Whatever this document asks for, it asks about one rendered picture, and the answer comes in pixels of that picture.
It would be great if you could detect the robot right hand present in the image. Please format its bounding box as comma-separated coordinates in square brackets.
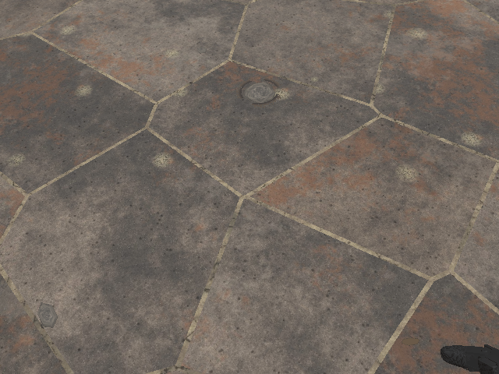
[441, 344, 499, 374]

